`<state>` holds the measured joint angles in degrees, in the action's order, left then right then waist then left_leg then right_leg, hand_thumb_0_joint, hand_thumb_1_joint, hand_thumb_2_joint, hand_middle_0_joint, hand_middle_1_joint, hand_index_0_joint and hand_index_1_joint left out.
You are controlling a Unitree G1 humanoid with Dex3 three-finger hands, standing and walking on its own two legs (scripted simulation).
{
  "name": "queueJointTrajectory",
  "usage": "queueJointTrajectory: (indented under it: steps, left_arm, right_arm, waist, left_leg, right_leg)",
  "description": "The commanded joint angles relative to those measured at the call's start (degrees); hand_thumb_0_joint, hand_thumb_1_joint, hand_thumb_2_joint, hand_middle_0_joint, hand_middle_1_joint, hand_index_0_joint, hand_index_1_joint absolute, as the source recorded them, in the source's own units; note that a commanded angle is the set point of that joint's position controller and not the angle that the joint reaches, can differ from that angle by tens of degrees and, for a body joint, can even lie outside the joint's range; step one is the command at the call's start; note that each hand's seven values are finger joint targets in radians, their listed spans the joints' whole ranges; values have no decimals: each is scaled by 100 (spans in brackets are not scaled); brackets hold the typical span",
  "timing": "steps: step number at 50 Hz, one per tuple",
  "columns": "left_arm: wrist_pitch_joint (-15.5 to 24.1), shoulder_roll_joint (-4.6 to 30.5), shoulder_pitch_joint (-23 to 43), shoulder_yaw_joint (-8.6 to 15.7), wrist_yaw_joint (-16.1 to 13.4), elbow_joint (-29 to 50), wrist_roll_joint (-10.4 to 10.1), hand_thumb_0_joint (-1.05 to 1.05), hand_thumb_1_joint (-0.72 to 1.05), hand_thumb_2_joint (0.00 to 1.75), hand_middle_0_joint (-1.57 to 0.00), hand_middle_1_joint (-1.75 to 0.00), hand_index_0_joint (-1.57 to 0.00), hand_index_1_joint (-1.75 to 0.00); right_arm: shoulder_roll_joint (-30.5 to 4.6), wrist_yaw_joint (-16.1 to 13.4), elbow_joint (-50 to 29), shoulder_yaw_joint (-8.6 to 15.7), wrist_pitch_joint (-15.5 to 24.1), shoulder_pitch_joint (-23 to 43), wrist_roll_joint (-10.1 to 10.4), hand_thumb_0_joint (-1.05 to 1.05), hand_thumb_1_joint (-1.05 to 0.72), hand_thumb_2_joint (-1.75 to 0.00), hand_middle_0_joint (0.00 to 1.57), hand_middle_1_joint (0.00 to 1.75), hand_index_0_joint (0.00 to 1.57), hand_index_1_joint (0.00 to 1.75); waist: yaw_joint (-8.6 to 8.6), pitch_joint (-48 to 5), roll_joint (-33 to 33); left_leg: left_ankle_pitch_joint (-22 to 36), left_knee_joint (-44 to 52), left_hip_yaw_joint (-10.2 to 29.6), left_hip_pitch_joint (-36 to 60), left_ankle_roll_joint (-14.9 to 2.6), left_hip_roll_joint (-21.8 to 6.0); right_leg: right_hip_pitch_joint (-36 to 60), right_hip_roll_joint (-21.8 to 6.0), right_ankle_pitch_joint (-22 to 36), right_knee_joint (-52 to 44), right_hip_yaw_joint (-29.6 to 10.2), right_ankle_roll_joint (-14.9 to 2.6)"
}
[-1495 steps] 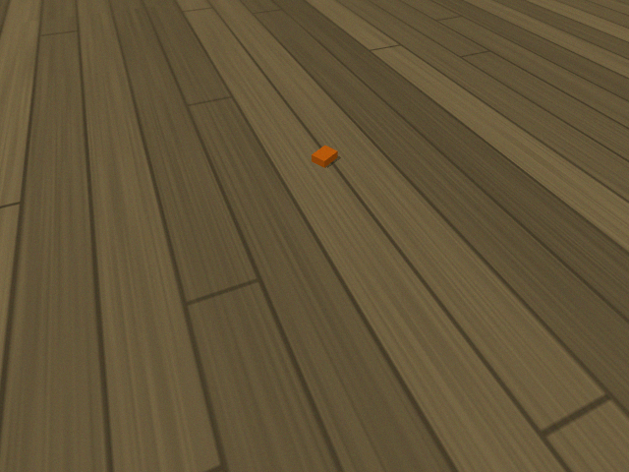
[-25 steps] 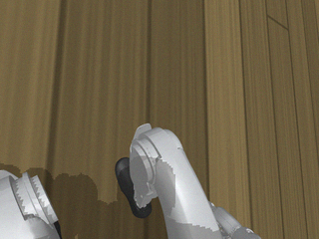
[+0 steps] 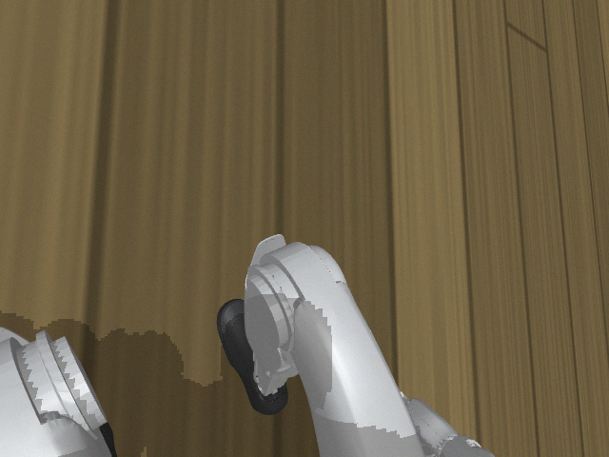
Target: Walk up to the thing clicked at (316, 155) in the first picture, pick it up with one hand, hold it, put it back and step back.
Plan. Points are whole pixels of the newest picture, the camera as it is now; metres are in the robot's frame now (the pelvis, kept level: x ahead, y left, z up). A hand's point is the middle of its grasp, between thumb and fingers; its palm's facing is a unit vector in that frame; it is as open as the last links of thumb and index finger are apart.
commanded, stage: rest palm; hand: left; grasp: from above
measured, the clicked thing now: out of the picture +0.47 +0.41 -0.29
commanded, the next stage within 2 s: close in 1.80 s
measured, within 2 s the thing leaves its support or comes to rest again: neither
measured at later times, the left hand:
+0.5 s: hand out of the picture +0.44 +0.40 -0.24, palm faces -0.43 -0.17 -0.89, open 14.0 cm
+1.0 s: hand out of the picture +0.45 +0.39 -0.24, palm faces -0.42 -0.16 -0.89, open 14.0 cm
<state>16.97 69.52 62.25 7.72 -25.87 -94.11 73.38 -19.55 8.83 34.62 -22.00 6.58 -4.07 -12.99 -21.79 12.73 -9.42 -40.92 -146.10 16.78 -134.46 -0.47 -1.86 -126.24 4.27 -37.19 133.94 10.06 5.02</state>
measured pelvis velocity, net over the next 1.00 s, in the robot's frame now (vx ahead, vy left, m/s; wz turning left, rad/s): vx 0.00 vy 0.00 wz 0.00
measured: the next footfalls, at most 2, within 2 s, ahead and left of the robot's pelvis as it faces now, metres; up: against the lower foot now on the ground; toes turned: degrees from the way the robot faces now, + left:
none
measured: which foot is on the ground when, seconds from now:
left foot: down 0.00-1.00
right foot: down 0.00-1.00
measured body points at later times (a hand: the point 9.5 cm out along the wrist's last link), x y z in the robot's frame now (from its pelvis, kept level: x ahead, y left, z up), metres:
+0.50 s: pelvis +0.00 +0.00 +0.00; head +0.28 +0.15 +0.31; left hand +0.46 +0.40 -0.19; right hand +0.07 -0.25 -0.06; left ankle +0.06 +0.12 -0.27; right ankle +0.12 -0.13 -0.27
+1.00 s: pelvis +0.00 +0.00 +0.00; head +0.28 +0.15 +0.31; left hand +0.46 +0.40 -0.19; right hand +0.07 -0.25 -0.05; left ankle +0.06 +0.12 -0.27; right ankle +0.12 -0.13 -0.27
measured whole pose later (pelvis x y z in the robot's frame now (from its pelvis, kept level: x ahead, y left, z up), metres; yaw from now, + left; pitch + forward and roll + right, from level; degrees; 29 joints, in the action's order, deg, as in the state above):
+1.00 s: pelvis +0.00 +0.00 +0.00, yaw +0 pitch +27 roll -17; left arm 15.6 69.7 62.9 7.7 -28.0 -95.3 73.7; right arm -20.0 9.1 34.6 -22.1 7.8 -3.7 -13.5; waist -22.0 12.6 -9.6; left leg -40.6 -146.4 16.9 -135.0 -0.3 -1.7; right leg -126.8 4.1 -36.9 134.2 10.2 4.7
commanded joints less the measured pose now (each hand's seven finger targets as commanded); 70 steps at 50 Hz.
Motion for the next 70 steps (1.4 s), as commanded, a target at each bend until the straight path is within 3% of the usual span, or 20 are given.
queueJointTrajectory:
  steps: [1, 2, 4, 7, 12, 15, 20, 22, 24, 30, 33, 38, 45, 49, 52, 56, 60, 67, 68, 70]
  left_arm:
    - [120, 1755, 1364, 162, -335, 979, -40, 0, -54, 98, -6, -103, -6, -103]
    - [90, 1625, 1274, 93, -347, 823, 17, 0, -55, 99, -6, -102, -6, -102]
    - [61, 1663, 1236, 158, -429, 710, 20, 0, -53, 98, -6, -101, -6, -102]
    - [5, 1613, 1434, 67, -513, 805, 79, 0, -54, 98, -6, -102, -6, -102]
    - [-157, 1364, 1291, -72, -450, 376, -72, 0, -52, 98, -7, -102, -6, -102]
    - [-157, 1487, 1333, 41, -365, 440, -153, 0, -52, 96, -7, -103, -7, -103]
    - [-84, 1554, 1351, 5, -265, 719, -145, 0, -51, 96, -7, -104, -7, -103]
    - [-35, 1640, 1352, 71, -291, 731, -158, 0, -51, 95, -7, -104, -8, -103]
    - [-29, 1458, 1172, -10, -272, 515, -136, 0, -51, 96, -7, -104, -7, -104]
    - [16, 1590, 1187, 74, -352, 633, -105, 0, -51, 97, -7, -103, -7, -103]
    - [19, 1511, 1222, 18, -384, 650, -96, 0, -52, 97, -7, -102, -6, -102]
    - [10, 1715, 1356, 148, -458, 759, -52, 0, -51, 96, -7, -103, -7, -102]
    - [-118, 1534, 1274, 58, -445, 551, -64, 0, -50, 94, -6, -103, -7, -102]
    - [-118, 1611, 1340, 77, -393, 642, -120, 0, -49, 95, -7, -104, -8, -103]
    - [-113, 1700, 1178, 124, -341, 671, -96, 0, -50, 95, -7, -103, -7, -103]
    - [-72, 1641, 1239, 131, -296, 734, -176, 0, -50, 94, -7, -103, -7, -103]
    - [-34, 1538, 1096, 39, -250, 659, -154, 0, -49, 95, -6, -103, -7, -102]
    - [44, 1633, 1179, 88, -299, 774, -103, 0, -49, 94, -6, -103, -7, -102]
    - [50, 1721, 1218, 155, -343, 755, -98, 0, -49, 95, -7, -103, -7, -102]
    - [39, 1606, 1221, 103, -363, 684, -107, 0, -49, 95, -6, -103, -7, -102]
  right_arm:
    - [-2008, -106, 82, 627, -33, -1071, -26, 0, -91, -91, 20, 30, 20, 30]
    - [-1991, -100, 65, 640, -22, -1066, -32, 0, -91, -91, 20, 30, 20, 30]
    - [-1917, -88, 74, 560, -25, -976, -26, 0, -90, -91, 20, 30, 20, 30]
    - [-1994, -103, 23, 630, -2, -974, -33, 0, -90, -91, 20, 30, 20, 30]
    - [-1995, -91, 85, 653, 87, -1043, -1, 0, -90, -90, 20, 30, 20, 30]
    - [-1943, -81, 145, 595, 116, -1053, 14, 0, -91, -91, 20, 30, 20, 30]
    - [-1949, -85, 96, 555, 101, -995, 17, 0, -91, -91, 20, 30, 20, 30]
    - [-1973, -99, 118, 589, 73, -954, -1, 0, -91, -91, 20, 30, 20, 30]
    - [-1958, -85, 125, 535, 54, -1007, -17, 0, -91, -91, 20, 30, 20, 30]
    - [-1942, -79, 133, 532, 36, -1001, -51, 0, -90, -90, 20, 30, 20, 30]
    - [-1921, -76, 158, 495, 42, -1012, -63, 0, -90, -90, 20, 30, 20, 30]
    - [-1989, -80, 126, 547, 47, -1010, -64, 0, -90, -90, 20, 30, 20, 30]
    - [-1955, -54, 105, 559, 84, -1066, -60, 0, -90, -90, 20, 30, 20, 30]
    - [-2049, -79, 116, 617, 94, -1021, -53, 0, -90, -90, 20, 30, 20, 30]
    - [-1934, -67, 73, 490, 77, -1033, -62, 0, -90, -90, 20, 30, 20, 30]
    - [-2059, -82, 90, 613, 90, -1061, -34, 0, -90, -90, 20, 30, 20, 30]
    - [-1926, -80, 109, 506, 67, -1029, -43, 0, -90, -90, 20, 30, 20, 30]
    - [-1992, -84, 131, 508, 44, -1038, -65, 0, -90, -90, 20, 30, 20, 30]
    - [-1981, -87, 138, 503, 28, -1030, -88, 0, -90, -90, 20, 30, 20, 30]
    - [-1979, -72, 134, 522, 43, -1016, -63, 0, -90, -90, 20, 30, 20, 30]
  waist:
    - [-238, -3882, 3683]
    - [-262, -3776, 3697]
    - [-247, -3713, 3616]
    - [-247, -3707, 3701]
    - [-367, -3498, 3191]
    - [-332, -3554, 3294]
    - [-311, -3758, 3406]
    - [-244, -3831, 3542]
    - [-363, -3616, 3447]
    - [-275, -3710, 3527]
    - [-350, -3772, 3474]
    - [-293, -3788, 3527]
    - [-343, -3647, 3433]
    - [-317, -3638, 3519]
    - [-295, -3761, 3339]
    - [-297, -3646, 3459]
    - [-324, -3640, 3360]
    - [-322, -3662, 3517]
    - [-252, -3823, 3589]
    - [-317, -3721, 3559]
  left_leg:
    - [1652, 1589, -477, 3330, 79, -313]
    - [1667, 1599, -468, 3372, 94, -322]
    - [1517, 1588, -469, 3154, 83, -315]
    - [1510, 1590, -544, 3088, 59, -280]
    - [1239, 1482, -569, 2730, -11, -268]
    - [1288, 1535, -475, 2820, 30, -297]
    - [1421, 1522, -484, 2977, 41, -293]
    - [1461, 1568, -474, 3108, 77, -302]
    - [1564, 1530, -452, 3038, 80, -304]
    - [1602, 1515, -516, 3104, 58, -300]
    - [1738, 1444, -512, 3100, 40, -309]
    - [1633, 1475, -483, 3090, 62, -303]
    - [1558, 1459, -530, 2928, 31, -279]
    - [1471, 1534, -484, 2999, 75, -301]
    - [1509, 1466, -536, 2889, 19, -289]
    - [1491, 1507, -513, 2995, 62, -292]
    - [1487, 1442, -522, 2937, 35, -297]
    - [1652, 1514, -430, 3197, 82, -324]
    - [1687, 1545, -433, 3282, 90, -332]
    - [1696, 1522, -430, 3200, 91, -323]
  right_leg:
    - [1755, 144, 1441, -910, 680, -570]
    - [1642, 143, 1427, -875, 686, -580]
    - [1630, 137, 1360, -891, 705, -574]
    - [1730, 153, 1459, -918, 680, -588]
    - [1705, 165, 1290, -1017, 649, -551]
    - [1591, 119, 1274, -977, 673, -549]
    - [1731, 111, 1370, -936, 651, -550]
    - [1717, 128, 1365, -906, 677, -567]
    - [1666, 115, 1421, -910, 698, -557]
    - [1804, 143, 1441, -951, 674, -552]
    - [1863, 150, 1576, -957, 681, -537]
    - [1749, 125, 1483, -916, 691, -568]
    - [1752, 137, 1470, -943, 665, -552]
    - [1648, 117, 1354, -928, 682, -572]
    - [1938, 138, 1449, -975, 651, -536]
    - [1707, 115, 1360, -954, 650, -570]
    - [1801, 126, 1381, -963, 650, -543]
    - [1651, 110, 1428, -917, 710, -547]
    - [1778, 124, 1451, -911, 716, -553]
    - [1704, 106, 1480, -891, 700, -557]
